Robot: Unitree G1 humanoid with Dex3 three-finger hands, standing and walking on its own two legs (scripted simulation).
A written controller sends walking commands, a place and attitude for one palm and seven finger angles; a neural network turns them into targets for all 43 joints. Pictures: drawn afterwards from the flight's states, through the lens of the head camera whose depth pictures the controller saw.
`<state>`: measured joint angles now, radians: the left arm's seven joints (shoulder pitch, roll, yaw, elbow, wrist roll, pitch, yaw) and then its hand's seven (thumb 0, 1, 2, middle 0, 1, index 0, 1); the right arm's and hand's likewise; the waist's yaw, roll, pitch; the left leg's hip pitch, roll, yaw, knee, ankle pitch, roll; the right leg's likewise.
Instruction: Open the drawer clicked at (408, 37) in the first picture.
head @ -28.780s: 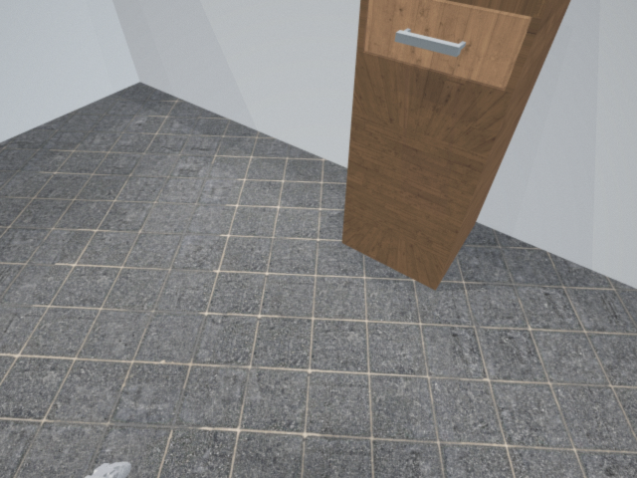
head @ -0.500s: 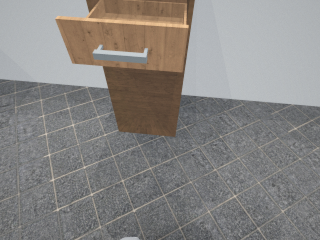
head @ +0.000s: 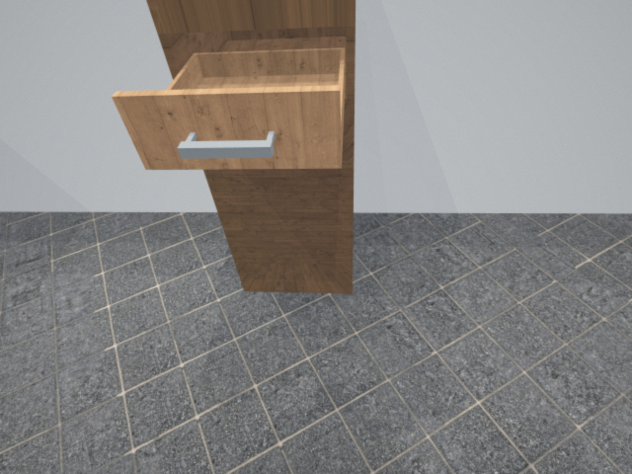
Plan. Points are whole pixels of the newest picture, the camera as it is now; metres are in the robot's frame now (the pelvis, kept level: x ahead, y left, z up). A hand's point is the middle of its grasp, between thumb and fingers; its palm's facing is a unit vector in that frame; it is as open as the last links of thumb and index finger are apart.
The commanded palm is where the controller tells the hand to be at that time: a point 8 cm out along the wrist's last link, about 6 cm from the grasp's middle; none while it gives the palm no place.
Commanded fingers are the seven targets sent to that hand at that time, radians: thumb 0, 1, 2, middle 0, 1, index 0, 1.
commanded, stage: let the arm hang, fingers relaxed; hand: left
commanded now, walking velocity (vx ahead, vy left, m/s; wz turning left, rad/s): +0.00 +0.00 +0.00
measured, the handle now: (228, 143) +0.61 +0.18 +0.12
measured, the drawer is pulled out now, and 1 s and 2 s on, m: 0.29 0.29 0.29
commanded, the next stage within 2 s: look to check the result in 0.24 s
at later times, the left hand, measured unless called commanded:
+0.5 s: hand out of the picture +0.03 +0.16 -0.17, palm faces +0.02 -0.97 -0.23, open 7.4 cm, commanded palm none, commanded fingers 0.00 0.90 0.90 -0.20 -0.30 -0.20 -0.30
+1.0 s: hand out of the picture +0.05 +0.17 -0.17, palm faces +0.02 -0.97 -0.22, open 7.4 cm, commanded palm none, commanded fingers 0.00 0.90 0.90 -0.20 -0.30 -0.20 -0.30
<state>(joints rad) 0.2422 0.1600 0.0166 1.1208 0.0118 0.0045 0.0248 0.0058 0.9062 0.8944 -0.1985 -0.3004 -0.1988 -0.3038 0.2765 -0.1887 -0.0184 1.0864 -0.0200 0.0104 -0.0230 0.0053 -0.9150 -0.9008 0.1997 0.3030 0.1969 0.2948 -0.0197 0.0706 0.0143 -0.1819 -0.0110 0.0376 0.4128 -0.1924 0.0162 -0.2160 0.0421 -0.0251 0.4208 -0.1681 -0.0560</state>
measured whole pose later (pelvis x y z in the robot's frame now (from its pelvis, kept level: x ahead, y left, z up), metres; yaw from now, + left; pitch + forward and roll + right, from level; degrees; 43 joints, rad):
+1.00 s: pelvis +0.04 -0.01 +0.00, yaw +0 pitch -1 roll +0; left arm 0.23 0.14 0.02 1.15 0.00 -0.01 0.03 0.01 0.91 0.89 -0.20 -0.30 -0.20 -0.30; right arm 0.27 -0.15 -0.01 1.12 -0.01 0.01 -0.04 0.00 -0.91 -0.90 0.20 0.30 0.19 0.29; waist -0.02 0.03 0.06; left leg -0.13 0.01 0.03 0.38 -0.23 0.00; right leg -0.16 0.07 -0.02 0.38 -0.20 -0.07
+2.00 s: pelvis +0.04 -0.01 +0.00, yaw +0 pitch -1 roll +0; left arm 0.22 0.15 0.01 1.14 0.00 -0.01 0.03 0.01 0.91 0.89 -0.20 -0.30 -0.20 -0.30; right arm 0.26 -0.15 -0.01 1.14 -0.01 0.01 -0.04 0.00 -0.91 -0.90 0.20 0.30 0.19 0.29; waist -0.02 0.02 0.06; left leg -0.12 0.01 0.04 0.37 -0.24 0.00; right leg -0.15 0.07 -0.02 0.37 -0.20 -0.07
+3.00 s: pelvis +0.05 -0.01 +0.00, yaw -1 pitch -1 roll +0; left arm 0.22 0.16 0.01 1.14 0.00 -0.01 0.03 0.01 0.91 0.89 -0.20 -0.30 -0.20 -0.30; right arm 0.25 -0.16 -0.01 1.14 -0.01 0.01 -0.04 0.00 -0.91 -0.90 0.20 0.30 0.20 0.29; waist -0.02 0.02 0.06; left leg -0.11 0.01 0.04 0.37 -0.24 0.00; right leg -0.14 0.07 -0.02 0.36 -0.21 -0.07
